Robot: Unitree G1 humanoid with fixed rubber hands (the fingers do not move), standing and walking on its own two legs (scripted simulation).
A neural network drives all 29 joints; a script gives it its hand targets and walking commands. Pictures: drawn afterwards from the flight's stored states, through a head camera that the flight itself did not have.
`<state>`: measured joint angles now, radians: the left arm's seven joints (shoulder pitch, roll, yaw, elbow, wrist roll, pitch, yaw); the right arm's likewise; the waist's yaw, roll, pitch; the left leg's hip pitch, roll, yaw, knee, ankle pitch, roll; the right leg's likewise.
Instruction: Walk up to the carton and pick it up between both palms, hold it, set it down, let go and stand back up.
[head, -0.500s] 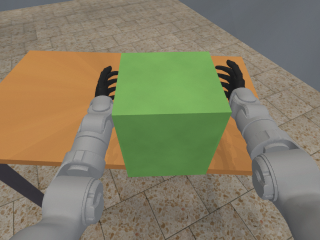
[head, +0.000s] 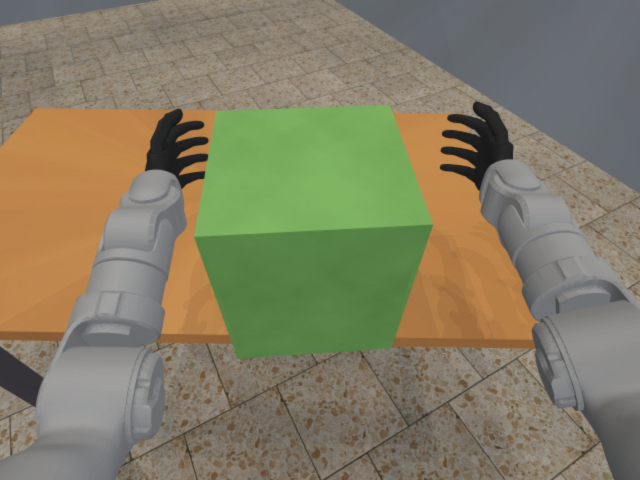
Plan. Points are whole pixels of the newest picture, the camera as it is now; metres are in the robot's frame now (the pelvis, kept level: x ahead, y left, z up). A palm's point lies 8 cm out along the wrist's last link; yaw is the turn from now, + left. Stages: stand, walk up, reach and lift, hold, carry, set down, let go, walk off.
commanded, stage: set down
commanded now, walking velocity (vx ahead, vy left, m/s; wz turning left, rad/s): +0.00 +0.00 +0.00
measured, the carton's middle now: (309, 238) +0.40 +0.07 +0.09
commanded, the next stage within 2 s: none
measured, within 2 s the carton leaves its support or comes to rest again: neither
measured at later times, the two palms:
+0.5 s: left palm (120, 118) +0.40 +0.25 +0.26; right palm (523, 112) +0.47 -0.15 +0.25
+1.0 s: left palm (128, 180) +0.36 +0.24 +0.21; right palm (537, 190) +0.41 -0.18 +0.19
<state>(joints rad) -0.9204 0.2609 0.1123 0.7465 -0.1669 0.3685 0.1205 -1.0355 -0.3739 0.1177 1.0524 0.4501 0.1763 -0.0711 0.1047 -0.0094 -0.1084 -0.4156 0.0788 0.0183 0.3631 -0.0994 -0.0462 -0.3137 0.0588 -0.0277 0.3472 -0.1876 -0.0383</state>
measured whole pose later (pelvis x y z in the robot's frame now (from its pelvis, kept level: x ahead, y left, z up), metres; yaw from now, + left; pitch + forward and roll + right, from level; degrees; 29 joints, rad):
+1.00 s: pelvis -0.01 +0.01 +0.00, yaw +0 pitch +3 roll +0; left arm -0.75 0.29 0.16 0.33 -0.17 0.72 0.13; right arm -0.82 -0.47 0.12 0.72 0.50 0.37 0.02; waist 0.06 0.00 -0.09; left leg -0.30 0.06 0.02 0.32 -0.07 -0.03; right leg -0.22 0.04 -0.02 0.35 -0.18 -0.03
